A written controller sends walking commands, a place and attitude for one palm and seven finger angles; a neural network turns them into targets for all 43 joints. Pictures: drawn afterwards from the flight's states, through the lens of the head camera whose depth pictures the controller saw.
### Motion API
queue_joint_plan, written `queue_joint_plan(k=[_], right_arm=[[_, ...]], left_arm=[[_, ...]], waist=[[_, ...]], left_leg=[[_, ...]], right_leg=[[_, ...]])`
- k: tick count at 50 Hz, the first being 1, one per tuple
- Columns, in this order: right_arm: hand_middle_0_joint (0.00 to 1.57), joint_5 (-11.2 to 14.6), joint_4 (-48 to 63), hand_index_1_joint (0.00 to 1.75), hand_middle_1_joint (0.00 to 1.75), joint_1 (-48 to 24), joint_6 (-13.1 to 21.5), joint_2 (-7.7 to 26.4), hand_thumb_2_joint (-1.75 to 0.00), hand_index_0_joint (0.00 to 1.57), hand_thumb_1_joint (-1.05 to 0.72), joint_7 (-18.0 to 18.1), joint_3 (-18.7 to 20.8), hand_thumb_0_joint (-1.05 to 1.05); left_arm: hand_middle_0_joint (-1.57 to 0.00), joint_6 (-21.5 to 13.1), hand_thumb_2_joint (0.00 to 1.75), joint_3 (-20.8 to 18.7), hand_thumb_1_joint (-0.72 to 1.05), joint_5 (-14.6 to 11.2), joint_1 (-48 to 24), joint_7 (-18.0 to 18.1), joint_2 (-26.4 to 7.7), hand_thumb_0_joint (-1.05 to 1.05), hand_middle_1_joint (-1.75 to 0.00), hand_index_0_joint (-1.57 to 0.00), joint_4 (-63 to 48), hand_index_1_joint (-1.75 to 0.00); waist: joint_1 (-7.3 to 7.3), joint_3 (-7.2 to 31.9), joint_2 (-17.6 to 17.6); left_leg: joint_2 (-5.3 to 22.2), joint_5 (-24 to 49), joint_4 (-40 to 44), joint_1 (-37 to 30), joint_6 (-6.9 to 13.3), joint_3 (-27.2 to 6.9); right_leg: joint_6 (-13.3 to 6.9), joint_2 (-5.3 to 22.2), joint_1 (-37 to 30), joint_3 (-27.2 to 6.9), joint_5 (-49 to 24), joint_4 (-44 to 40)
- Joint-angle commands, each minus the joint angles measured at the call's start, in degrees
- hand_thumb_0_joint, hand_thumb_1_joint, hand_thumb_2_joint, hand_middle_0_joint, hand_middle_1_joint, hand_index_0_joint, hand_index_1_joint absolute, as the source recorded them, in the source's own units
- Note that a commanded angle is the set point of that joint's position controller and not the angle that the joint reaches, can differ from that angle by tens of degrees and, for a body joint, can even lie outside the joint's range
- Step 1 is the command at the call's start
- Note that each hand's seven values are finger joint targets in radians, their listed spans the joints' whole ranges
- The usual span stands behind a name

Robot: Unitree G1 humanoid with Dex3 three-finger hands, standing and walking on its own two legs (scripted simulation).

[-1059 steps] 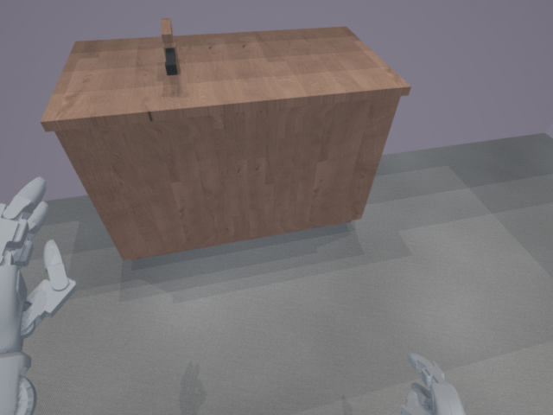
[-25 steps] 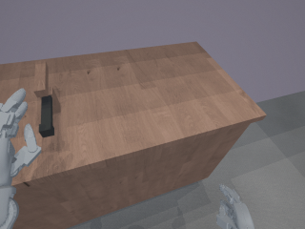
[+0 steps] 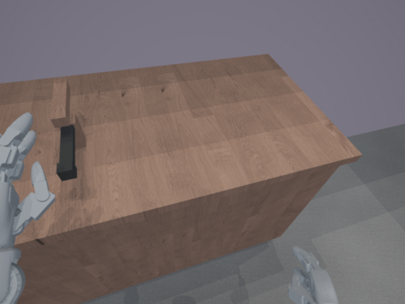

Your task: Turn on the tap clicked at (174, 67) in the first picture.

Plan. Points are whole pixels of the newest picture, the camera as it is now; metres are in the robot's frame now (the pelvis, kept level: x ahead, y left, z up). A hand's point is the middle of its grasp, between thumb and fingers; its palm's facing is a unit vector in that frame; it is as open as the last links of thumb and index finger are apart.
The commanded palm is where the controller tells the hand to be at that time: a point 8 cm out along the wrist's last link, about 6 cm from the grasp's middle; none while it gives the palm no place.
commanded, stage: look again from close up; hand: left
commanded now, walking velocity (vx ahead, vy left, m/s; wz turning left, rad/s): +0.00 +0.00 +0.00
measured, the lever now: (67, 170) +0.32 +0.31 +0.06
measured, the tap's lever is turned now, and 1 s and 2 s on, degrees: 0 0 0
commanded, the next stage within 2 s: turn the palm inward beside the body in 0.12 s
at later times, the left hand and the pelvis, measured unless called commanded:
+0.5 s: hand (71, 211) +0.20 +0.22 +0.14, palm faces +0.30 -0.89 -0.35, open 7.4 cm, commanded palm +0.15 +0.27 +0.16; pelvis -0.02 -0.02 -0.01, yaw -1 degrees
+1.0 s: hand (83, 219) +0.19 +0.20 +0.15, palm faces +0.51 -0.82 -0.26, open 7.4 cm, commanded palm +0.14 +0.24 +0.15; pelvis -0.01 -0.07 -0.03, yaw +2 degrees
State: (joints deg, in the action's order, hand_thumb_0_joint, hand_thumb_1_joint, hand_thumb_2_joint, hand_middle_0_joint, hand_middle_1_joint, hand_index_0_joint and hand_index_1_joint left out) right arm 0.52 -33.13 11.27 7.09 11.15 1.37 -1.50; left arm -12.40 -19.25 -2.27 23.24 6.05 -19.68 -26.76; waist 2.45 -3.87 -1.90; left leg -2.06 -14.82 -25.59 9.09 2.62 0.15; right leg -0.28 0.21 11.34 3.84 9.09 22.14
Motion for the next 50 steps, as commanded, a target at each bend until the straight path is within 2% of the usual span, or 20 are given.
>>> queue_joint_plan(k=[1,10,11,12,13,14,15,16,18,20,21,24,26,29,33,37,39,42,46,50], right_arm=[[0.20,0.12,8.89,0.30,0.30,-4.83,3.26,7.41,-0.90,0.20,-0.90,0.61,3.39,0.00],[0.20,0.15,9.05,0.30,0.30,-4.42,2.60,7.65,-0.90,0.20,-0.90,0.54,3.50,0.00],[0.20,3.84,17.62,0.30,0.30,6.00,1.11,10.48,-0.90,0.20,-0.90,4.43,-8.93,0.00],[0.20,-4.03,6.39,0.30,0.30,-1.42,2.62,6.54,-0.90,0.20,-0.90,3.26,3.41,0.00],[0.20,-3.02,6.99,0.30,0.30,-1.45,4.14,8.95,-0.90,0.20,-0.90,-0.23,3.04,0.00],[0.20,-2.91,5.48,0.30,0.30,-1.25,4.12,12.87,-0.90,0.20,-0.90,-0.73,4.68,0.00],[0.20,-1.51,5.78,0.30,0.30,-3.64,4.81,10.40,-0.90,0.20,-0.90,0.20,4.03,0.00],[0.20,0.08,5.41,0.30,0.30,-5.69,5.39,9.60,-0.90,0.20,-0.90,0.01,3.02,0.00],[0.20,0.57,4.85,0.30,0.30,-6.96,5.47,11.66,-0.90,0.20,-0.90,-0.54,3.17,0.00],[0.20,0.71,6.46,0.30,0.30,-9.09,4.79,11.30,-0.90,0.20,-0.90,-0.78,2.89,0.00],[0.20,1.26,7.67,0.30,0.30,-10.94,4.37,10.99,-0.90,0.20,-0.90,-1.04,2.23,0.00],[0.20,-0.29,8.09,0.30,0.30,-11.73,4.29,9.66,-0.90,0.20,-0.90,-0.10,2.59,0.00],[0.20,-0.43,7.23,0.30,0.30,-11.51,5.00,8.40,-0.90,0.20,-0.90,0.59,2.44,0.00],[0.20,-0.75,4.70,0.30,0.30,-9.69,6.05,7.13,-0.90,0.20,-0.90,0.98,2.37,0.00],[0.20,-0.47,3.29,0.30,0.30,-10.76,5.89,8.52,-0.90,0.20,-0.90,2.31,1.78,0.00],[0.20,1.05,3.94,0.30,0.30,-12.33,5.09,8.92,-0.90,0.20,-0.90,4.50,1.94,0.00],[0.20,1.16,3.76,0.30,0.30,-13.42,4.71,8.67,-0.90,0.20,-0.90,5.24,2.18,0.00],[0.20,1.31,3.61,0.30,0.30,-13.26,4.65,7.58,-0.90,0.20,-0.90,4.83,2.69,0.00],[0.20,1.24,3.39,0.30,0.30,-12.29,5.06,7.12,-0.90,0.20,-0.90,3.84,3.47,0.00],[0.20,1.04,3.89,0.30,0.30,-9.67,6.01,7.75,-0.90,0.20,-0.90,3.68,3.19,0.00]], left_arm=[[-0.20,-3.78,0.90,-7.01,0.90,-0.09,-4.30,1.37,-10.46,0.00,-0.30,-0.20,-13.02,-0.30],[-0.20,-3.26,0.90,-5.27,0.90,-0.25,-3.54,1.04,-8.95,0.00,-0.30,-0.20,-10.63,-0.30],[-0.20,-12.17,0.90,-18.37,0.90,2.25,-58.81,2.24,-54.51,0.00,-0.30,-0.20,-36.46,-0.30],[-0.20,0.31,0.90,-18.32,0.90,8.08,-39.16,-0.89,-26.03,0.00,-0.30,-0.20,2.53,-0.30],[-0.20,3.39,0.90,-7.78,0.90,0.52,-26.10,-2.65,-15.27,0.00,-0.30,-0.20,6.75,-0.30],[-0.20,3.97,0.90,-12.00,0.90,-1.77,-22.52,-3.21,-16.32,0.00,-0.30,-0.20,-1.97,-0.30],[-0.20,6.68,0.90,-6.09,0.90,-5.89,-17.67,-5.76,-7.84,0.00,-0.30,-0.20,-0.73,-0.30],[-0.20,9.30,0.90,-2.95,0.90,-9.55,-10.81,-7.47,-1.68,0.00,-0.30,-0.20,2.06,-0.30],[-0.20,12.76,0.90,-3.82,0.90,-9.76,-6.17,-9.42,-5.46,0.00,-0.30,-0.20,0.01,-0.30],[-0.20,13.82,0.90,-4.03,0.90,-6.15,-3.68,-8.67,-7.98,0.00,-0.30,-0.20,-1.84,-0.30],[-0.20,13.12,0.90,-5.96,0.90,-4.70,-2.74,-7.00,-10.57,0.00,-0.30,-0.20,-5.25,-0.30],[-0.20,6.83,0.90,-9.53,0.90,-3.85,-8.31,-1.63,-11.67,0.00,-0.30,-0.20,-7.90,-0.30],[-0.20,0.45,0.90,-13.81,0.90,-4.04,-15.81,2.33,-16.43,0.00,-0.30,-0.20,-14.34,-0.30],[-0.20,-4.06,0.90,-10.29,0.90,-3.73,-16.93,5.41,-12.39,0.00,-0.30,-0.20,-9.06,-0.30],[-0.20,-0.19,0.90,-4.22,0.90,-3.12,-19.67,2.60,-11.35,0.00,-0.30,-0.20,-1.36,-0.30],[-0.20,9.23,0.90,-0.95,0.90,-4.93,-21.32,-1.62,-11.75,0.00,-0.30,-0.20,0.71,-0.30],[-0.20,11.82,0.90,-3.31,0.90,-5.86,-20.68,-1.39,-13.14,0.00,-0.30,-0.20,0.47,-0.30],[-0.20,10.42,0.90,-7.92,0.90,-7.19,-15.35,0.62,-13.00,0.00,-0.30,-0.20,-1.93,-0.30],[-0.20,6.00,0.90,-12.66,0.90,-8.09,-6.53,3.49,-13.63,0.00,-0.30,-0.20,-5.48,-0.30],[-0.20,5.29,0.90,-8.88,0.90,-8.61,-2.93,3.58,-9.65,0.00,-0.30,-0.20,-5.90,-0.30]], waist=[[-0.78,8.74,6.17],[-0.84,7.87,3.90],[-6.53,4.70,21.93],[2.51,19.44,14.61],[-1.56,10.29,9.81],[-0.08,20.12,10.87],[2.07,21.29,12.48],[2.18,20.23,11.46],[3.41,15.27,5.76],[2.71,9.73,-0.29],[3.20,8.80,1.10],[1.50,7.61,-3.77],[1.81,9.72,2.13],[1.04,10.84,9.03],[-1.15,7.17,7.95],[-0.50,8.37,6.21],[0.71,8.16,1.44],[2.25,10.11,-4.76],[3.78,13.97,-0.18],[1.75,12.71,1.32]], left_leg=[[5.10,7.23,6.51,6.53,-2.61,-4.49],[5.12,6.89,7.02,7.20,-2.43,-4.76],[3.69,9.19,2.87,19.88,-0.63,-6.46],[3.27,25.37,1.73,1.22,-3.44,-1.77],[3.17,35.97,2.08,0.30,-7.41,-2.36],[4.63,39.21,-0.50,-8.32,-7.51,-1.81],[3.97,40.17,-0.72,-10.55,-7.46,-2.25],[4.62,39.31,-0.12,-11.77,-7.67,-2.40],[4.04,28.19,0.29,-3.65,-5.58,-2.38],[3.62,18.06,1.47,3.00,-3.83,-2.03],[3.08,14.01,1.70,4.49,-3.26,-1.33],[2.07,-0.45,0.77,9.38,-1.80,-2.40],[1.61,-6.66,-0.29,9.60,-1.45,-1.74],[0.68,-11.48,-3.20,11.14,-1.51,-0.89],[0.00,-13.12,-7.24,14.42,-0.84,-0.57],[0.53,-10.43,-10.16,16.26,-1.50,-0.63],[1.62,-9.70,-12.11,18.16,-2.49,-2.03],[2.44,-8.28,-12.27,20.02,-3.14,-3.38],[3.07,-6.13,-12.01,19.28,-3.03,-3.03],[2.50,-1.99,-12.56,18.81,-2.20,-2.09]], right_leg=[[-0.83,2.84,-10.59,-4.90,-7.78,-0.65],[-0.67,3.04,-10.35,-4.92,-6.87,-1.56],[2.50,-1.63,-8.55,-4.89,5.24,5.98],[-3.51,0.25,-9.98,-2.55,-2.68,3.72],[-3.47,-2.35,-1.85,2.27,-8.19,2.38],[-2.58,-3.05,0.66,1.34,-9.87,5.20],[-2.48,-2.01,0.87,0.72,-7.05,5.15],[-2.26,-2.28,2.03,0.91,-4.75,5.51],[-1.84,-1.32,0.82,2.39,-7.33,4.90],[-1.61,-1.41,1.35,2.91,-4.82,5.39],[-1.83,-1.86,1.56,2.40,-2.65,5.85],[-0.91,-1.64,6.21,1.16,7.94,6.73],[-0.70,-1.64,7.67,-0.76,13.23,7.17],[-0.87,-0.35,8.83,-2.79,16.78,7.07],[-0.43,2.38,9.55,-6.71,22.37,3.87],[-0.09,5.79,5.23,-14.23,30.19,-1.12],[1.32,8.57,3.38,-18.03,31.63,-2.21],[2.69,9.36,1.22,-18.32,28.80,-0.95],[2.51,8.34,0.31,-16.19,19.55,2.65],[2.31,7.69,1.28,-14.43,7.75,5.05]])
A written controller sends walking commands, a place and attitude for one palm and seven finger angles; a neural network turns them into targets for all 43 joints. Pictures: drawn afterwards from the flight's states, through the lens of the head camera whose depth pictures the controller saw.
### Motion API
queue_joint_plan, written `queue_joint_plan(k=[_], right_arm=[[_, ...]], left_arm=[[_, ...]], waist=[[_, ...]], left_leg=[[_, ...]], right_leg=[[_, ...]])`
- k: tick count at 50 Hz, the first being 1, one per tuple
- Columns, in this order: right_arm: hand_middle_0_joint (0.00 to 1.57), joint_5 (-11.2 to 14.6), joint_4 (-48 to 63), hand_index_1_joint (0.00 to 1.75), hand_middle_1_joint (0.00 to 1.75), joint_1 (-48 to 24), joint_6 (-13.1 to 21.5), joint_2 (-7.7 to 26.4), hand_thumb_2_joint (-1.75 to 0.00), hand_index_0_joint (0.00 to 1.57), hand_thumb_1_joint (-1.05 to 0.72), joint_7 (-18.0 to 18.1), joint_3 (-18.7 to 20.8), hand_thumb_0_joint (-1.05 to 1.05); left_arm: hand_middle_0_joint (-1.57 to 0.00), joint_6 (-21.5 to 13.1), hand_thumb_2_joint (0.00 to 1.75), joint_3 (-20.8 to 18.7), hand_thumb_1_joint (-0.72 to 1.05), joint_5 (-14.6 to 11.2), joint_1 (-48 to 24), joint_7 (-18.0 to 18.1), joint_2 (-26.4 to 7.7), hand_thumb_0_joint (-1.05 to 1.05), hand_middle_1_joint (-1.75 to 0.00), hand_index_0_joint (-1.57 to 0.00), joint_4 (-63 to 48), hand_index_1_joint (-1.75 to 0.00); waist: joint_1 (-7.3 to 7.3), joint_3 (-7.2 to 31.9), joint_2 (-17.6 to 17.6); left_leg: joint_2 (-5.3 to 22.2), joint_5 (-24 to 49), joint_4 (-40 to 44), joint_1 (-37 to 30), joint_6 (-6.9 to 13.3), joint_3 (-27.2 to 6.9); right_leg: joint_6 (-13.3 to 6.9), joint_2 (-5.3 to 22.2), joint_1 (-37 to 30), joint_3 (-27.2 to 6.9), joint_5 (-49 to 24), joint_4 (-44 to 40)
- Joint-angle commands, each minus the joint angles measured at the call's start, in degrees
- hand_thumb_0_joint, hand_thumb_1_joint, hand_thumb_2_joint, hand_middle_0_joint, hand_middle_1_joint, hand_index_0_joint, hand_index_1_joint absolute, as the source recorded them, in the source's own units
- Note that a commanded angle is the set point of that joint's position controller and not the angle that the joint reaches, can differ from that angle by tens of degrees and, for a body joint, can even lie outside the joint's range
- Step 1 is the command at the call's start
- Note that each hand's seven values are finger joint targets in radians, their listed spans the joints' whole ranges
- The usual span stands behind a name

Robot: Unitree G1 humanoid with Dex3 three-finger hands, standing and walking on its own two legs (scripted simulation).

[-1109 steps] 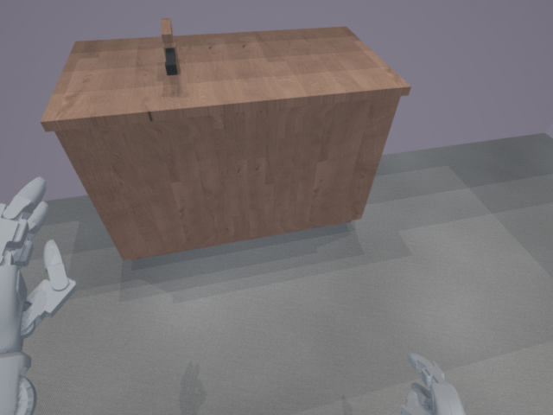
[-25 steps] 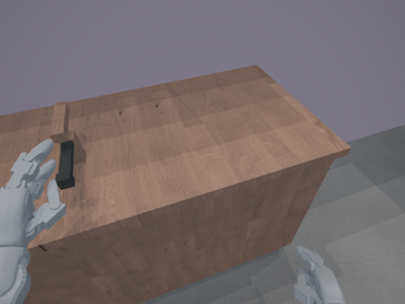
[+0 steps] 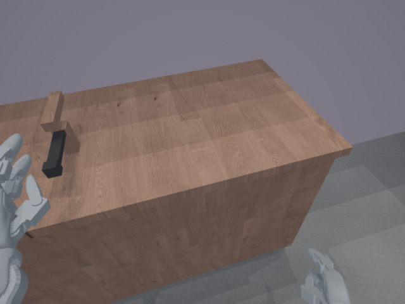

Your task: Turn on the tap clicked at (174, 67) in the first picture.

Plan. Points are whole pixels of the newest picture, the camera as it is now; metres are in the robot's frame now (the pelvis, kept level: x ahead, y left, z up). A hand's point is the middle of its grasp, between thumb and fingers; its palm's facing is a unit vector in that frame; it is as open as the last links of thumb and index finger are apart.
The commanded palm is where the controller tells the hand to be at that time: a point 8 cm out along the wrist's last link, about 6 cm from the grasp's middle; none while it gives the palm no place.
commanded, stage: turn the palm inward beside the body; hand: left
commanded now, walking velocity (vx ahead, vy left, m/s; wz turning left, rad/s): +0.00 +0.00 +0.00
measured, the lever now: (52, 168) +0.35 +0.37 +0.08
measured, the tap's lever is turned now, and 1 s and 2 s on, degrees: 0 0 0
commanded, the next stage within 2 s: reach beside the lever's end, fingers flat in 1.42 s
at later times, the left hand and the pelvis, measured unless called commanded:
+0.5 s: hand (40, 209) +0.21 +0.28 +0.15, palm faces +0.50 -0.85 -0.18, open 7.4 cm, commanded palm +0.16 +0.32 +0.16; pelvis +0.03 +0.04 +0.00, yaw +1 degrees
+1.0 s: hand (45, 223) +0.19 +0.27 +0.14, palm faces +0.53 -0.84 -0.12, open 7.4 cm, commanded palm +0.14 +0.30 +0.15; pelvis +0.02 +0.03 +0.01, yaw +2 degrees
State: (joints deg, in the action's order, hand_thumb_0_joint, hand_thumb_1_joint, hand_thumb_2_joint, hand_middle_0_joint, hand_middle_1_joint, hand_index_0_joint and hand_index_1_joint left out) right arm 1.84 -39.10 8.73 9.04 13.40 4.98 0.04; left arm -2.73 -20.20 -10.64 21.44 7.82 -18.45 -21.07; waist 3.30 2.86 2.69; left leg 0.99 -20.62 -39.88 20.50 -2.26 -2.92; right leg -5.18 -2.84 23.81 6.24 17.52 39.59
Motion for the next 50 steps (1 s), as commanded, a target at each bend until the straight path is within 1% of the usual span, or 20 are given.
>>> queue_joint_plan(k=[1,2,5,6,9,10,11,12,16,17,25,26,28,31,32,38,45,46,47,50], right_arm=[[0.20,-0.16,9.63,0.30,0.30,-6.87,4.32,5.67,-0.90,0.20,-0.90,0.19,1.70,0.00],[0.20,-0.21,9.75,0.30,0.30,-5.89,4.68,5.89,-0.90,0.20,-0.90,0.27,1.70,0.00],[0.20,-0.23,9.77,0.30,0.30,-4.30,6.32,6.48,-0.90,0.20,-0.90,0.92,1.82,0.00],[0.20,-0.06,9.85,0.30,0.30,-4.71,7.13,6.30,-0.90,0.20,-0.90,1.09,1.46,0.00],[0.20,-0.49,9.65,0.30,0.30,-2.76,9.26,6.72,-0.90,0.20,-0.90,1.18,1.72,0.00],[0.20,-0.63,9.74,0.30,0.30,-2.42,9.65,6.79,-0.90,0.20,-0.90,1.28,1.69,0.00],[0.20,-0.48,9.68,0.30,0.30,-3.08,9.91,6.72,-0.90,0.20,-0.90,1.21,1.53,0.00],[0.20,-0.55,9.83,0.30,0.30,-2.30,9.93,6.47,-0.90,0.20,-0.90,1.05,1.43,0.00],[0.20,-0.34,10.74,0.30,0.30,-3.77,9.87,6.27,-0.90,0.20,-0.90,0.77,1.13,0.00],[0.20,-0.33,10.93,0.30,0.30,-2.94,9.53,6.01,-0.90,0.20,-0.90,0.59,1.05,0.00],[0.20,-0.57,12.22,0.30,0.30,-3.53,8.45,6.30,-0.90,0.20,-0.90,1.03,0.55,0.00],[0.20,-0.38,12.35,0.30,0.30,-4.57,8.37,6.19,-0.90,0.20,-0.90,1.10,0.18,0.00],[0.20,-0.61,12.42,0.30,0.30,-3.96,8.43,5.81,-0.90,0.20,-0.90,0.93,0.13,0.00],[0.20,-0.63,12.42,0.30,0.30,-4.74,8.34,5.97,-0.90,0.20,-0.90,1.14,-0.27,0.00],[0.20,-0.72,12.44,0.30,0.30,-4.28,8.21,5.73,-0.90,0.20,-0.90,1.14,-0.22,0.00],[0.20,-0.56,12.83,0.30,0.30,-5.27,7.80,5.67,-0.90,0.20,-0.90,1.28,-0.39,0.00],[0.20,-0.65,12.89,0.30,0.30,-5.53,7.60,5.80,-0.90,0.20,-0.90,1.63,-0.37,0.00],[0.20,-0.39,12.68,0.30,0.30,-5.85,7.53,5.76,-0.90,0.20,-0.90,1.68,-0.59,0.00],[0.20,-0.43,12.67,0.30,0.30,-5.86,7.53,5.37,-0.90,0.20,-0.90,1.60,-0.57,0.00],[0.20,-0.44,12.48,0.30,0.30,-5.89,7.79,5.69,-0.90,0.20,-0.90,1.65,-0.62,0.00]], left_arm=[[-0.20,-4.24,0.90,-8.57,0.90,0.11,-0.57,1.71,-11.26,0.00,-0.30,-0.20,-11.66,-0.30],[-0.20,-4.14,0.90,-6.16,0.90,0.14,-0.83,1.05,-9.53,0.00,-0.30,-0.20,-12.39,-0.30],[-0.20,-4.92,0.90,-4.54,0.90,-0.32,-1.57,-0.42,-8.76,0.00,-0.30,-0.20,-13.84,-0.30],[-0.20,-5.84,0.90,-3.43,0.90,0.07,-3.07,-0.55,-8.25,0.00,-0.30,-0.20,-15.69,-0.30],[-0.20,-8.47,0.90,-2.02,0.90,0.05,-1.16,-0.70,-7.15,0.00,-0.30,-0.20,-16.57,-0.30],[-0.20,-8.89,0.90,-2.07,0.90,0.06,-0.09,-0.49,-7.11,0.00,-0.30,-0.20,-16.26,-0.30],[-0.20,-8.98,0.90,-3.23,0.90,0.47,0.69,-0.05,-8.00,0.00,-0.30,-0.20,-15.94,-0.30],[-0.20,-8.87,0.90,-2.22,0.90,0.28,1.15,0.09,-6.34,0.00,-0.30,-0.20,-15.33,-0.30],[-0.20,-6.82,0.90,-3.57,0.90,0.35,4.66,1.59,-6.07,0.00,-0.30,-0.20,-15.56,-0.30],[-0.20,-5.84,0.90,-1.17,0.90,0.24,5.25,1.51,-3.66,0.00,-0.30,-0.20,-15.13,-0.30],[-0.20,-1.84,0.90,1.58,0.90,0.05,3.58,2.28,-2.08,0.00,-0.30,-0.20,-18.00,-0.30],[-0.20,-1.84,0.90,1.40,0.90,0.75,2.52,2.61,-2.67,0.00,-0.30,-0.20,-19.11,-0.30],[-0.20,-2.04,0.90,3.45,0.90,1.19,2.62,2.81,-1.17,0.00,-0.30,-0.20,-19.69,-0.30],[-0.20,-2.00,0.90,2.89,0.90,1.53,2.76,3.46,-2.01,0.00,-0.30,-0.20,-20.09,-0.30],[-0.20,-1.80,0.90,3.84,0.90,1.25,3.10,3.45,-0.69,0.00,-0.30,-0.20,-19.61,-0.30],[-0.20,0.10,0.90,4.49,0.90,0.74,5.12,3.97,0.15,0.00,-0.30,-0.20,-19.94,-0.30],[-0.20,1.30,0.90,4.13,0.90,-0.39,4.82,4.84,0.26,0.00,-0.30,-0.20,-20.88,-0.30],[-0.20,1.48,0.90,3.07,0.90,-0.15,4.67,5.15,-0.79,0.00,-0.30,-0.20,-20.58,-0.30],[-0.20,1.50,0.90,4.51,0.90,-0.25,4.53,5.17,1.05,0.00,-0.30,-0.20,-20.72,-0.30],[-0.20,2.06,0.90,4.69,0.90,-0.98,4.20,5.04,0.73,0.00,-0.30,-0.20,-20.72,-0.30]], waist=[[0.74,5.99,-3.61],[0.08,6.16,-2.73],[-0.42,7.20,-2.98],[-0.70,6.33,-0.97],[-0.20,8.07,-0.47],[-0.06,8.36,-3.00],[0.42,8.14,-1.62],[0.43,7.88,-2.82],[2.03,8.26,0.91],[1.50,7.79,-0.23],[1.08,6.18,-2.82],[1.22,5.51,-0.14],[1.05,5.33,1.52],[1.27,5.41,0.38],[1.08,5.26,-0.85],[1.58,4.70,1.75],[1.21,4.88,-2.86],[1.47,3.95,-1.41],[1.20,3.93,-0.25],[0.98,3.86,-0.13]], left_leg=[[-0.65,5.05,1.49,7.10,2.99,1.10],[-0.94,6.93,2.05,6.01,3.42,1.46],[-1.28,9.26,2.63,3.83,4.16,1.35],[-1.36,10.44,2.91,2.34,4.48,1.45],[-1.68,12.69,4.36,0.12,4.73,0.91],[-1.77,12.92,4.53,0.46,4.81,0.74],[-1.86,13.67,4.45,0.29,4.77,0.84],[-1.88,13.65,5.07,0.78,4.54,0.70],[-1.78,15.81,5.76,0.34,3.83,0.79],[-1.66,16.41,6.03,0.39,3.51,0.68],[-1.10,16.11,7.02,-0.61,3.08,-0.57],[-1.18,15.89,6.98,-0.82,3.12,-0.48],[-1.03,15.50,7.46,-1.57,2.44,-0.89],[-1.10,14.05,7.58,-0.93,2.53,-1.29],[-1.21,13.06,7.69,-0.81,2.57,-1.37],[-1.43,10.72,8.35,-0.36,2.24,-1.55],[-1.56,10.04,7.70,0.12,3.17,-1.29],[-1.65,9.19,7.75,0.50,3.29,-1.29],[-1.75,9.03,7.87,0.09,3.12,-1.08],[-1.89,7.92,7.68,0.32,3.44,-1.13]], right_leg=[[7.37,10.41,-11.24,-16.17,-3.66,-11.95],[7.13,9.69,-10.95,-14.28,-6.89,-11.08],[6.82,8.17,-9.91,-11.26,-9.36,-10.18],[6.27,7.36,-8.57,-9.95,-10.07,-9.71],[5.05,5.62,-7.98,-5.85,-10.93,-7.53],[5.11,5.39,-8.13,-5.26,-11.01,-7.19],[4.91,5.17,-7.92,-5.16,-11.81,-6.93],[4.80,5.13,-8.10,-4.38,-11.70,-6.60],[4.01,4.91,-8.97,-3.24,-12.74,-5.99],[3.97,4.83,-8.81,-2.72,-13.06,-5.91],[4.08,4.34,-8.02,-1.97,-10.83,-6.60],[3.89,4.30,-7.26,-2.19,-10.07,-6.55],[3.61,4.19,-6.70,-1.88,-8.35,-6.51],[3.57,4.03,-6.62,-1.89,-6.75,-6.52],[3.61,3.98,-6.55,-1.91,-6.25,-6.84],[3.37,4.05,-7.15,-1.98,-4.44,-7.35],[3.91,4.14,-7.93,-2.32,-4.46,-8.48],[3.81,4.11,-7.59,-2.55,-3.51,-8.79],[3.75,4.23,-7.54,-2.53,-3.54,-8.79],[3.88,4.46,-7.86,-3.07,-2.98,-9.57]])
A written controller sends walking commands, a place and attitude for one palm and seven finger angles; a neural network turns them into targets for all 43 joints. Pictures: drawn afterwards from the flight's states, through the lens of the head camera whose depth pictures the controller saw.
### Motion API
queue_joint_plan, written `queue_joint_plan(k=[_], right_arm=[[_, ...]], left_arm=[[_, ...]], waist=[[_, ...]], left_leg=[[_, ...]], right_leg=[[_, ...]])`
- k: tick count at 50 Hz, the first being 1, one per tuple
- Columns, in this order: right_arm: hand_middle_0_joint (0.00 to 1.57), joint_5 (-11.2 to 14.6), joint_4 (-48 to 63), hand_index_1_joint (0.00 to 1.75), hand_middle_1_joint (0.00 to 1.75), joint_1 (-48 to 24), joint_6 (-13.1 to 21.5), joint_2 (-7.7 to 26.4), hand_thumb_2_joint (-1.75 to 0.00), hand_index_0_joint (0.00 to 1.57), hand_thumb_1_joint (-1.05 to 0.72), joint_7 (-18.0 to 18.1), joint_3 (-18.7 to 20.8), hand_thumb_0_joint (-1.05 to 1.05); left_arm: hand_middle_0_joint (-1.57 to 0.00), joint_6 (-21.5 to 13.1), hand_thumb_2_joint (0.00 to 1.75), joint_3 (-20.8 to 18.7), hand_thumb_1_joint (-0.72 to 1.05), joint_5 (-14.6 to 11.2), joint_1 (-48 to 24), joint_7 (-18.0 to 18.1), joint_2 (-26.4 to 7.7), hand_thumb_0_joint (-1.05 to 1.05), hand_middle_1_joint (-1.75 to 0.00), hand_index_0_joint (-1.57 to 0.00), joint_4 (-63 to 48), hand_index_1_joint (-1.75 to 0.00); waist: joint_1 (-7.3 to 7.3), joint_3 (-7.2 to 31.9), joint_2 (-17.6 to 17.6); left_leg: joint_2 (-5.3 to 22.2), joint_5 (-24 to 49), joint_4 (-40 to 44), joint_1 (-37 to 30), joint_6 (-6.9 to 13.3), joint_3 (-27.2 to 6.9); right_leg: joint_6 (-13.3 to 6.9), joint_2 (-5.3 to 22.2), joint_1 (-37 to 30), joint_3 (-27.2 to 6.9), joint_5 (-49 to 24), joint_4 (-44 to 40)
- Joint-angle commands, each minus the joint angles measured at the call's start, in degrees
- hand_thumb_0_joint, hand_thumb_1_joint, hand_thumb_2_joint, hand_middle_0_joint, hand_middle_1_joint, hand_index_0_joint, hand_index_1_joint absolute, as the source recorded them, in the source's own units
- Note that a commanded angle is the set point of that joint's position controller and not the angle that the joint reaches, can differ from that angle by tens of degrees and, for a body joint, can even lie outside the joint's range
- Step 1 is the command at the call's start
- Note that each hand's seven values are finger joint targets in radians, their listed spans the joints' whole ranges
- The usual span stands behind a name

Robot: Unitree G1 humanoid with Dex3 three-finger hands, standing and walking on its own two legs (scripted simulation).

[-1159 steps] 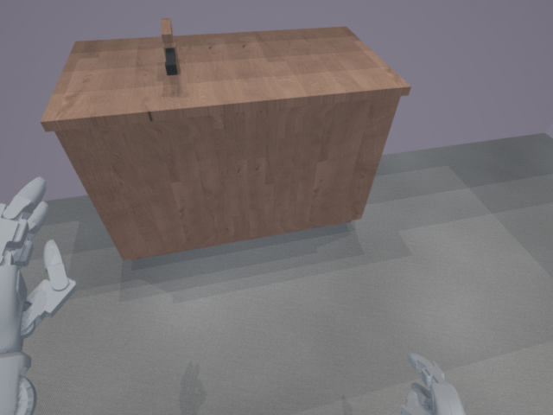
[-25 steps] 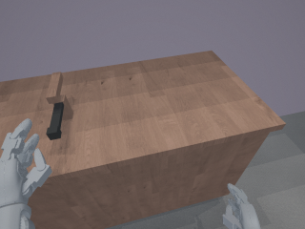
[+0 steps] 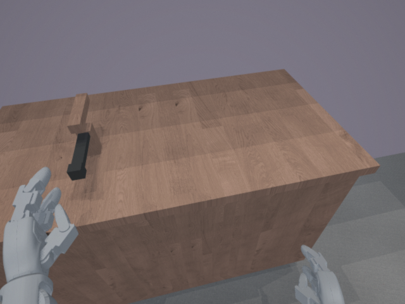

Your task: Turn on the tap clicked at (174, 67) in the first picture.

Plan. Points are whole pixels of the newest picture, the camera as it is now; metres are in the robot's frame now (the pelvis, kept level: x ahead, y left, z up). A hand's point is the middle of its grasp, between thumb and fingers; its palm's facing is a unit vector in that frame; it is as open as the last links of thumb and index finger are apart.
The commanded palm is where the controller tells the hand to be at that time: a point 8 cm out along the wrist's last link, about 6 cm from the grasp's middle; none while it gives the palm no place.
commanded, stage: turn the palm inward beside the body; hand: left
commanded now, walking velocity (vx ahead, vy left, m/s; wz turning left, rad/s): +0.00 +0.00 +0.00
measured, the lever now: (77, 171) +0.34 +0.33 +0.08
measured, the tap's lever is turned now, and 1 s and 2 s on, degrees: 0 0 0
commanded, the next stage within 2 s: reach beside the lever's end, fingers flat in 0.42 s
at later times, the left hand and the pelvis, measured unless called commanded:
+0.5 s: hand (91, 228) +0.19 +0.20 +0.13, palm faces +0.51 -0.85 -0.13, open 7.4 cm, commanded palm +0.13 +0.25 +0.14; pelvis +0.01 -0.02 +0.00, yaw +0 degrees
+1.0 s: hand (76, 218) +0.21 +0.25 +0.12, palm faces +0.53 -0.84 -0.12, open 7.4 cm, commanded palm +0.17 +0.29 +0.13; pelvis +0.00 -0.01 +0.00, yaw +0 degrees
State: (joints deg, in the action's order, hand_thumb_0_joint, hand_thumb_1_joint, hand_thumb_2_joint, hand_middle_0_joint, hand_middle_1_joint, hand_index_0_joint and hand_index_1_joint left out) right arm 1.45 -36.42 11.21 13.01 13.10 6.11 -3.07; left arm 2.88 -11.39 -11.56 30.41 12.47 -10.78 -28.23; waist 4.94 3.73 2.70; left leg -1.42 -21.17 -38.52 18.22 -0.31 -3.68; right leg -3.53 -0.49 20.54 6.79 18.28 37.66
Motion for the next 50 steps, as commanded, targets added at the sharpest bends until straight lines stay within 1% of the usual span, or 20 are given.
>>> queue_joint_plan(k=[1,4,6,7,11,12,20,21,25,28,31,32,33,36,40,41,44,46,48,50], right_arm=[[0.20,0.26,9.71,0.30,0.30,-8.77,3.82,5.97,-0.90,0.20,-0.90,0.61,2.37,0.00],[0.20,-0.02,9.97,0.30,0.30,-8.27,3.90,6.14,-0.90,0.20,-0.90,0.61,2.57,0.00],[0.20,0.19,9.79,0.30,0.30,-8.39,3.80,6.06,-0.90,0.20,-0.90,0.69,2.50,0.00],[0.20,0.15,9.89,0.30,0.30,-8.30,3.70,5.86,-0.90,0.20,-0.90,0.66,2.51,0.00],[0.20,0.14,9.73,0.30,0.30,-8.55,3.82,6.09,-0.90,0.20,-0.90,0.60,2.55,0.00],[0.20,0.12,9.80,0.30,0.30,-8.42,3.78,5.82,-0.90,0.20,-0.90,0.55,2.65,0.00],[0.20,0.01,9.72,0.30,0.30,-7.66,4.25,6.04,-0.90,0.20,-0.90,0.32,2.81,0.00],[0.20,0.17,9.61,0.30,0.30,-7.94,4.30,6.04,-0.90,0.20,-0.90,0.35,2.86,0.00],[0.20,0.05,9.80,0.30,0.30,-7.40,4.27,6.06,-0.90,0.20,-0.90,0.34,3.06,0.00],[0.20,0.24,9.41,0.30,0.30,-7.19,3.76,5.95,-0.90,0.20,-0.90,0.36,3.12,0.00],[0.20,0.43,8.79,0.30,0.30,-7.52,3.32,6.08,-0.90,0.20,-0.90,0.61,3.14,0.00],[0.20,0.35,8.83,0.30,0.30,-7.45,3.31,5.78,-0.90,0.20,-0.90,0.59,3.10,0.00],[0.20,0.34,8.77,0.30,0.30,-7.32,3.42,5.93,-0.90,0.20,-0.90,0.60,3.24,0.00],[0.20,0.45,8.17,0.30,0.30,-7.69,3.86,6.08,-0.90,0.20,-0.90,0.91,3.21,0.00],[0.20,0.32,7.62,0.30,0.30,-7.36,4.19,6.41,-0.90,0.20,-0.90,0.98,3.52,0.00],[0.20,0.63,7.35,0.30,0.30,-7.80,4.17,6.33,-0.90,0.20,-0.90,1.00,3.36,0.00],[0.20,0.62,7.50,0.30,0.30,-7.42,4.40,6.33,-0.90,0.20,-0.90,0.94,3.42,0.00],[0.20,0.74,7.32,0.30,0.30,-7.68,4.42,6.51,-0.90,0.20,-0.90,1.12,3.25,0.00],[0.20,0.60,7.11,0.30,0.30,-7.44,4.16,6.63,-0.90,0.20,-0.90,1.34,3.52,0.00],[0.20,0.55,6.94,0.30,0.30,-7.66,4.24,6.67,-0.90,0.20,-0.90,1.32,3.62,0.00]], left_arm=[[-0.20,-3.18,0.90,-4.89,0.90,0.13,-4.87,0.58,-7.61,0.00,-0.30,-0.20,-13.62,-0.30],[-0.20,-2.68,0.90,-4.05,0.90,0.00,-3.54,0.23,-7.06,0.00,-0.30,-0.20,-13.35,-0.30],[-0.20,-2.48,0.90,-4.87,0.90,0.30,-3.50,0.25,-8.05,0.00,-0.30,-0.20,-13.30,-0.30],[-0.20,-2.46,0.90,-3.95,0.90,0.10,-3.57,0.32,-6.84,0.00,-0.30,-0.20,-13.34,-0.30],[-0.20,-2.56,0.90,-5.70,0.90,0.01,-3.51,0.78,-8.43,0.00,-0.30,-0.20,-12.81,-0.30],[-0.20,-2.73,0.90,-4.43,0.90,-0.07,-3.61,0.74,-6.93,0.00,-0.30,-0.20,-13.03,-0.30],[-0.20,-3.93,0.90,-4.54,0.90,-0.31,-3.11,0.53,-7.36,0.00,-0.30,-0.20,-12.53,-0.30],[-0.20,-4.01,0.90,-5.10,0.90,0.07,-3.16,0.55,-8.17,0.00,-0.30,-0.20,-13.01,-0.30],[-0.20,-4.12,0.90,-4.86,0.90,-0.75,-2.49,0.09,-7.43,0.00,-0.30,-0.20,-12.55,-0.30],[-0.20,-4.03,0.90,-6.42,0.90,-0.87,-0.94,0.03,-7.98,0.00,-0.30,-0.20,-10.62,-0.30],[-0.20,-4.09,0.90,-8.45,0.90,-0.94,-4.29,0.15,-9.95,0.00,-0.30,-0.20,-9.03,-0.30],[-0.20,-4.48,0.90,-7.33,0.90,-1.12,-5.66,0.12,-8.58,0.00,-0.30,-0.20,-8.94,-0.30],[-0.20,-4.77,0.90,-8.48,0.90,-1.28,-4.82,0.12,-9.37,0.00,-0.30,-0.20,-8.33,-0.30],[-0.20,-6.03,0.90,-9.07,0.90,-1.33,-9.27,-0.04,-10.40,0.00,-0.30,-0.20,-7.82,-0.30],[-0.20,-6.98,0.90,-9.91,0.90,-2.28,-8.71,-1.29,-10.68,0.00,-0.30,-0.20,-4.02,-0.30],[-0.20,-6.90,0.90,-10.34,0.90,-1.91,-9.21,-1.48,-11.27,0.00,-0.30,-0.20,-3.31,-0.30],[-0.20,-6.63,0.90,-9.25,0.90,-2.39,-8.55,-2.23,-9.89,0.00,-0.30,-0.20,-2.17,-0.30],[-0.20,-6.48,0.90,-10.78,0.90,-2.35,-11.22,-2.04,-11.32,0.00,-0.30,-0.20,-1.48,-0.30],[-0.20,-6.28,0.90,-11.28,0.90,-2.70,-12.71,-1.87,-11.47,0.00,-0.30,-0.20,0.47,-0.30],[-0.20,-6.75,0.90,-11.30,0.90,-2.54,-14.84,-1.72,-11.51,0.00,-0.29,-0.20,0.78,-0.29]], waist=[[-0.32,2.37,0.59],[-0.50,3.10,-2.57],[-0.33,2.66,-1.29],[-0.51,2.95,-1.75],[-0.34,1.82,-2.48],[-0.53,2.48,-2.64],[-0.58,3.46,-3.00],[-0.60,3.56,-1.83],[-0.72,4.64,-4.93],[-0.43,3.86,-4.04],[-0.85,2.76,-2.79],[-1.17,2.83,-3.36],[-0.75,3.23,-2.60],[-1.34,3.42,-1.70],[-1.28,5.00,-5.11],[-1.09,4.35,-1.57],[-0.97,4.63,-0.84],[-1.03,4.09,-1.21],[-1.36,3.58,-4.08],[-1.42,4.05,-3.57]], left_leg=[[0.44,7.95,6.37,2.96,1.61,-0.40],[0.34,8.39,6.09,3.03,2.00,-0.11],[0.28,8.23,5.84,3.04,2.13,0.09],[0.17,7.81,5.79,2.94,2.17,0.26],[0.11,7.12,5.21,3.60,2.44,0.38],[0.06,7.44,5.08,3.41,2.38,0.59],[-0.04,9.00,3.64,3.88,2.55,0.80],[-0.02,9.56,3.41,3.43,2.61,0.96],[0.05,10.08,2.98,4.23,2.54,0.90],[0.02,10.33,3.21,4.54,2.40,1.15],[-0.06,9.75,2.87,4.80,2.44,1.17],[-0.05,9.45,3.23,4.51,2.39,1.18],[0.01,9.50,3.28,4.48,2.33,1.07],[-0.09,9.04,3.32,4.02,2.51,1.01],[-0.10,9.01,3.49,5.17,2.41,0.80],[-0.21,9.27,3.56,4.74,2.44,1.06],[-0.21,9.59,4.34,4.48,2.22,1.04],[-0.30,9.41,4.77,4.55,2.31,0.68],[-0.24,8.62,4.99,4.96,2.31,0.72],[-0.23,8.78,5.41,4.47,2.20,0.64]], right_leg=[[2.11,2.12,-4.57,-3.79,-3.06,-7.90],[2.48,2.23,-5.46,-4.14,-3.91,-8.27],[2.51,2.30,-5.29,-4.47,-3.64,-8.62],[2.64,2.40,-5.31,-4.65,-3.25,-8.81],[2.88,2.53,-5.14,-5.51,-2.17,-9.76],[2.93,2.68,-5.49,-5.69,-2.59,-9.56],[3.38,3.36,-6.41,-7.18,-5.98,-9.58],[3.27,3.40,-6.40,-7.21,-6.66,-9.55],[3.94,3.87,-7.51,-7.95,-9.38,-9.29],[3.78,3.72,-7.42,-7.57,-10.27,-8.99],[3.81,3.84,-6.72,-8.51,-9.14,-9.70],[3.83,3.85,-6.46,-8.12,-8.50,-9.56],[3.71,3.70,-6.61,-8.06,-8.16,-9.52],[3.61,3.55,-5.85,-8.03,-6.44,-9.73],[4.01,3.73,-7.31,-8.50,-7.36,-9.46],[3.62,3.64,-6.84,-8.39,-7.23,-9.44],[3.39,3.43,-7.06,-7.45,-7.79,-8.98],[3.19,3.11,-6.61,-6.92,-7.06,-8.98],[3.49,2.93,-6.38,-6.98,-5.59,-9.49],[3.30,2.83,-6.37,-6.54,-5.47,-9.24]])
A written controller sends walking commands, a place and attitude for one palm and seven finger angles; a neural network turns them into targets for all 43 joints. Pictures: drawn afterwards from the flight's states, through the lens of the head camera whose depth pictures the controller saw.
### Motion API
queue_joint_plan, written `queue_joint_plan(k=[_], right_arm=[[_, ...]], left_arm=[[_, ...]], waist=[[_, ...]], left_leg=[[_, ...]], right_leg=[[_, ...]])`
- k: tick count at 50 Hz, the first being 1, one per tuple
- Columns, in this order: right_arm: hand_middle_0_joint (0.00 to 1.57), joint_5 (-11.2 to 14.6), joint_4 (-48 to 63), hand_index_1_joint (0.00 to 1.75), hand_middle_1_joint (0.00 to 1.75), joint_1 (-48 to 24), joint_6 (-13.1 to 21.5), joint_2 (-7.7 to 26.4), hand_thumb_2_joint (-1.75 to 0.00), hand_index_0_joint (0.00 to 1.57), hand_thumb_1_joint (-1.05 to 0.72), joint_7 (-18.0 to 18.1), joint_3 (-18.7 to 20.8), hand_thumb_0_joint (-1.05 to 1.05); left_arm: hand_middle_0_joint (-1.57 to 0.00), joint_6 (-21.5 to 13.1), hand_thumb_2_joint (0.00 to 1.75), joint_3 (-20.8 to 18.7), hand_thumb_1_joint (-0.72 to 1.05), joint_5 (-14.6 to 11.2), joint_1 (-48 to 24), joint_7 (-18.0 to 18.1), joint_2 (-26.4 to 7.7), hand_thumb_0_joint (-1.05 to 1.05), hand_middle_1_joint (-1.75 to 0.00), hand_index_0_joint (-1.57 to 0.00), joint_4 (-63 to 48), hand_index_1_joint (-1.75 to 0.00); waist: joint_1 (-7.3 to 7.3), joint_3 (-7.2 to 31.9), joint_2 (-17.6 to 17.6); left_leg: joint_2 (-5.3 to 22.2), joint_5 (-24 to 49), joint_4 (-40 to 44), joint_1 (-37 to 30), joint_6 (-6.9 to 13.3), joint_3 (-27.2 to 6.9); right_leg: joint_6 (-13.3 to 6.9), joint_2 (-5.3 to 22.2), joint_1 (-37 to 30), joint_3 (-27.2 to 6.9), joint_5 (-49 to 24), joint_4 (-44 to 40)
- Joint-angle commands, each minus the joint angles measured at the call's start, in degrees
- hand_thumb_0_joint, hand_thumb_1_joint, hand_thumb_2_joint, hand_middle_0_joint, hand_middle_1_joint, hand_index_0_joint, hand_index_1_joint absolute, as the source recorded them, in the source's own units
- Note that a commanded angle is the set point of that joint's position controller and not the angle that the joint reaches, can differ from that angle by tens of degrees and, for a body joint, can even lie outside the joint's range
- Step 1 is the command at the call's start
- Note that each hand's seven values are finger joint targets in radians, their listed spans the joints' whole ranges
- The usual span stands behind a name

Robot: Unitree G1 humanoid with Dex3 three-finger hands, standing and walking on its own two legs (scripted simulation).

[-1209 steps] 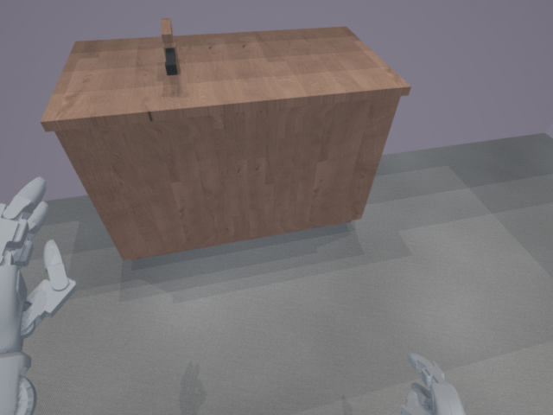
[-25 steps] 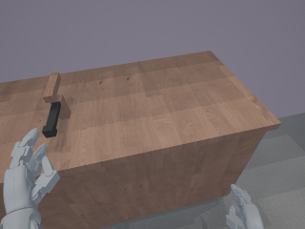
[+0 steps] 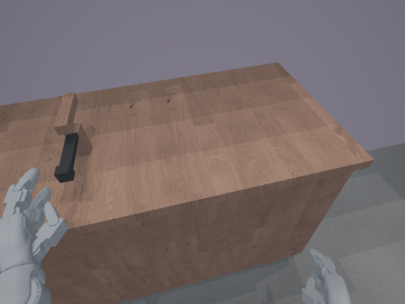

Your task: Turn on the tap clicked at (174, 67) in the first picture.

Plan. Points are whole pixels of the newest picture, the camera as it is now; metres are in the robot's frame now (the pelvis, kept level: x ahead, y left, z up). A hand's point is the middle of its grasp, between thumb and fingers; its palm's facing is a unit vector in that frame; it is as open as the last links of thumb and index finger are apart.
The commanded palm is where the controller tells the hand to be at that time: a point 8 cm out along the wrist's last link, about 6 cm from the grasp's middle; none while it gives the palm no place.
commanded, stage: reach beside the lever's end, fingers flat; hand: left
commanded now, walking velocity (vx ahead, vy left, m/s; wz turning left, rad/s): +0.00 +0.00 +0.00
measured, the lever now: (64, 173) +0.33 +0.34 +0.08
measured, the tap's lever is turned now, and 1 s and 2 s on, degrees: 0 0 0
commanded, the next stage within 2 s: push the lever round in 1.72 s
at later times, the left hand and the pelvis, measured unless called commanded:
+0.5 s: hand (55, 211) +0.23 +0.29 +0.11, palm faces +0.55 -0.83 -0.11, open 7.5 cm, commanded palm +0.19 +0.34 +0.11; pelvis +0.00 +0.02 +0.00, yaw +0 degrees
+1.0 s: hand (51, 199) +0.26 +0.32 +0.09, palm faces +0.57 -0.81 -0.11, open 7.7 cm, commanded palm +0.22 +0.37 +0.09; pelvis -0.01 +0.02 +0.00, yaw +0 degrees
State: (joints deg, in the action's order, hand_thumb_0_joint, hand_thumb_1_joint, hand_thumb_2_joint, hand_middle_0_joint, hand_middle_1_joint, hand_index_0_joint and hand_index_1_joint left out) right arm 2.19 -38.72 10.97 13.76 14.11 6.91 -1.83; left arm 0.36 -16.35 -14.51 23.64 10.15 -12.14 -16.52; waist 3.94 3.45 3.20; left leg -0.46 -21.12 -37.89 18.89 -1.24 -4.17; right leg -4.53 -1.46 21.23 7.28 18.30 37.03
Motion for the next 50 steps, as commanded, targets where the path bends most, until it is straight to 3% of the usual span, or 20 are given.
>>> queue_joint_plan(k=[1,6,7,8,9,11,14,16,18,21,23,25,26,29,30,31,35,44,47,50], right_arm=[[0.20,-0.19,9.40,0.30,0.30,-7.99,3.63,5.60,-0.90,0.20,-0.90,0.47,2.23,0.00],[0.20,-0.46,9.46,0.30,0.30,-7.09,3.61,5.77,-0.90,0.20,-0.90,-0.09,2.28,0.00],[0.20,-0.66,9.48,0.30,0.30,-6.43,3.55,5.66,-0.90,0.20,-0.90,-0.20,2.27,0.00],[0.20,-0.63,9.48,0.30,0.30,-6.31,3.50,5.88,-0.90,0.20,-0.90,-0.21,2.53,0.00],[0.20,-0.60,9.45,0.30,0.30,-6.44,3.39,5.96,-0.90,0.20,-0.90,-0.18,2.37,0.00],[0.20,-0.48,9.20,0.30,0.30,-7.09,3.13,6.02,-0.90,0.20,-0.90,0.10,2.25,0.00],[0.20,-0.71,9.43,0.30,0.30,-6.91,2.55,6.08,-0.90,0.20,-0.90,0.05,2.50,0.00],[0.20,-0.64,9.30,0.30,0.30,-7.34,2.33,5.94,-0.90,0.20,-0.90,0.04,2.40,0.00],[0.20,-0.93,9.38,0.30,0.30,-6.52,2.16,5.79,-0.90,0.20,-0.90,-0.30,2.55,0.00],[0.20,-1.06,9.01,0.30,0.30,-6.71,1.99,5.97,-0.90,0.20,-0.90,-0.27,2.51,0.00],[0.20,-1.17,9.02,0.30,0.30,-6.06,1.69,6.07,-0.90,0.20,-0.90,-0.40,2.71,0.00],[0.20,-1.12,8.52,0.30,0.30,-6.28,1.37,6.27,-0.90,0.20,-0.90,-0.20,2.79,0.00],[0.20,-0.80,8.33,0.30,0.30,-6.75,1.20,6.13,-0.90,0.20,-0.90,-0.07,2.77,0.00],[0.20,-0.97,8.68,0.30,0.30,-6.47,0.67,6.20,-0.90,0.20,-0.90,-0.20,3.02,0.00],[0.20,-0.92,8.50,0.30,0.30,-6.24,0.53,6.31,-0.90,0.20,-0.90,-0.17,3.05,0.00],[0.20,-0.78,8.33,0.30,0.30,-6.70,0.33,6.20,-0.90,0.20,-0.90,-0.09,3.01,0.00],[0.20,-0.88,7.89,0.30,0.30,-6.17,0.51,6.37,-0.90,0.20,-0.90,-0.14,2.95,0.00],[0.20,-0.69,6.74,0.30,0.30,-6.09,0.21,7.21,-0.90,0.20,-0.90,0.60,3.16,0.00],[0.20,-0.47,6.72,0.30,0.30,-6.04,-0.29,7.21,-0.90,0.20,-0.90,0.81,3.08,0.00],[0.20,-0.49,6.33,0.30,0.30,-5.48,-0.82,7.65,-0.90,0.20,-0.90,1.08,3.05,0.00]], left_arm=[[-0.20,-4.66,0.90,-6.32,0.90,1.05,-8.76,0.90,-10.36,0.00,-0.29,-0.20,-12.13,-0.29],[-0.19,-5.95,0.90,-5.90,0.90,2.01,-6.86,0.96,-10.03,0.00,-0.28,-0.19,-10.86,-0.28],[-0.19,-6.15,0.90,-4.35,0.90,1.98,-7.86,0.83,-8.49,0.00,-0.27,-0.19,-10.98,-0.27],[-0.19,-5.98,0.90,-5.20,0.90,1.76,-6.17,0.71,-9.04,0.00,-0.27,-0.19,-9.51,-0.27],[-0.19,-5.94,0.90,-4.08,0.90,1.56,-7.75,0.43,-8.25,0.00,-0.27,-0.19,-9.24,-0.27],[-0.19,-5.96,0.90,-5.61,0.90,1.73,-10.82,0.81,-9.69,0.00,-0.26,-0.19,-8.60,-0.26],[-0.19,-5.77,0.90,-5.31,0.90,1.78,-10.88,0.88,-9.06,0.00,-0.26,-0.19,-7.03,-0.26],[-0.18,-6.11,0.90,-6.36,0.90,2.42,-12.12,1.28,-10.28,0.00,-0.25,-0.18,-7.74,-0.25],[-0.18,-6.64,0.90,-5.53,0.90,2.88,-11.14,1.35,-9.62,0.00,-0.25,-0.18,-7.46,-0.25],[-0.18,-7.54,0.90,-6.34,0.90,2.98,-12.93,1.32,-10.49,0.00,-0.24,-0.18,-7.06,-0.24],[-0.18,-7.85,0.90,-5.46,0.90,2.62,-12.09,0.89,-9.28,0.00,-0.23,-0.18,-5.30,-0.23],[-0.18,-7.87,0.90,-6.19,0.90,2.03,-14.88,0.38,-9.92,0.00,-0.23,-0.18,-3.25,-0.23],[-0.18,-7.96,0.90,-8.01,0.90,2.20,-14.82,0.43,-11.36,0.00,-0.22,-0.18,-2.96,-0.22],[-0.17,-7.82,0.90,-7.82,0.90,1.86,-14.26,-0.31,-10.91,0.00,-0.22,-0.17,-1.47,-0.22],[-0.17,-7.90,0.90,-8.65,0.90,1.74,-14.78,-0.45,-11.91,0.00,-0.21,-0.17,-0.57,-0.21],[-0.17,-8.16,0.90,-9.63,0.90,2.01,-15.30,-0.38,-12.65,0.00,-0.21,-0.17,-0.92,-0.21],[-0.17,-9.68,0.90,-8.54,0.90,1.89,-20.34,-0.97,-12.36,0.00,-0.20,-0.17,1.08,-0.20],[-0.16,-11.47,0.90,-12.24,0.90,1.28,-26.51,-3.00,-16.87,0.00,-0.18,-0.16,10.42,-0.18],[-0.16,-11.35,0.90,-13.05,0.90,1.36,-28.86,-3.53,-18.06,0.00,-0.17,-0.16,12.75,-0.17],[-0.16,-11.10,0.90,-14.96,0.90,0.73,-32.22,-4.10,-20.63,0.00,-0.16,-0.16,17.35,-0.16]], waist=[[-0.26,4.87,-1.49],[0.13,6.87,0.58],[-0.32,7.28,-0.66],[-0.04,6.97,-0.77],[-0.67,5.92,-1.57],[-0.71,4.74,-2.30],[-0.52,5.77,-3.16],[-0.13,6.20,0.42],[-0.17,7.24,1.79],[-0.45,7.60,0.47],[-0.65,7.99,-0.32],[-1.21,7.48,-2.45],[-0.71,7.21,-0.95],[-0.36,8.46,-0.53],[-0.52,8.14,-1.25],[-0.30,8.38,0.25],[-1.52,6.96,0.04],[-1.65,8.92,-0.89],[-1.62,9.86,0.59],[-2.25,8.70,-2.55]], left_leg=[[-1.30,9.58,4.86,2.89,3.17,1.20],[-1.12,13.53,5.30,1.89,2.52,0.90],[-1.16,14.23,5.37,1.50,2.36,0.75],[-0.96,13.80,5.35,1.82,2.30,0.94],[-0.94,12.85,5.53,2.19,2.26,0.76],[-0.94,11.90,6.02,2.40,2.25,0.35],[-1.10,11.90,6.22,2.50,2.02,0.45],[-1.05,13.04,6.23,1.74,1.63,0.43],[-0.93,15.03,6.06,0.97,1.03,0.50],[-0.75,16.15,5.80,1.06,0.79,0.06],[-0.78,16.23,5.42,1.17,0.85,0.30],[-0.84,14.85,5.46,1.95,0.98,0.23],[-0.82,14.98,5.64,2.06,0.90,0.31],[-1.04,16.07,5.48,2.04,0.69,0.57],[-0.98,15.84,5.54,2.44,0.63,0.45],[-1.03,16.61,5.45,2.07,0.71,0.63],[-1.02,14.18,5.25,2.83,0.87,0.28],[-1.52,9.85,4.83,5.15,1.90,0.48],[-1.65,10.10,4.68,5.45,2.16,0.83],[-1.61,8.36,4.29,7.42,2.69,0.91]], right_leg=[[4.02,3.73,-6.88,-6.66,-6.53,-8.02],[3.21,3.30,-7.62,-5.05,-11.26,-5.90],[3.24,3.20,-7.52,-4.72,-12.12,-5.53],[3.26,3.07,-7.45,-4.77,-11.67,-5.80],[3.36,3.05,-6.61,-4.56,-10.53,-5.96],[3.25,2.92,-6.03,-4.52,-9.01,-6.31],[3.23,2.83,-6.34,-4.43,-8.63,-6.16],[2.85,2.86,-6.22,-4.53,-9.18,-5.84],[2.60,2.72,-6.36,-4.22,-10.54,-5.19],[2.55,2.51,-6.26,-4.04,-11.38,-4.70],[2.64,2.42,-5.97,-4.04,-11.89,-4.57],[2.82,2.39,-5.70,-4.09,-11.25,-4.83],[2.64,2.47,-6.02,-4.24,-11.14,-4.94],[2.59,2.47,-6.55,-4.27,-12.41,-4.68],[2.60,2.40,-6.49,-4.24,-12.19,-4.73],[2.52,2.44,-6.73,-4.38,-12.77,-4.67],[2.63,2.32,-4.76,-4.40,-10.67,-4.70],[2.86,2.44,-4.89,-5.43,-7.70,-4.92],[3.00,2.62,-5.69,-5.88,-8.40,-4.80],[3.49,2.55,-5.51,-6.44,-7.25,-5.46]])
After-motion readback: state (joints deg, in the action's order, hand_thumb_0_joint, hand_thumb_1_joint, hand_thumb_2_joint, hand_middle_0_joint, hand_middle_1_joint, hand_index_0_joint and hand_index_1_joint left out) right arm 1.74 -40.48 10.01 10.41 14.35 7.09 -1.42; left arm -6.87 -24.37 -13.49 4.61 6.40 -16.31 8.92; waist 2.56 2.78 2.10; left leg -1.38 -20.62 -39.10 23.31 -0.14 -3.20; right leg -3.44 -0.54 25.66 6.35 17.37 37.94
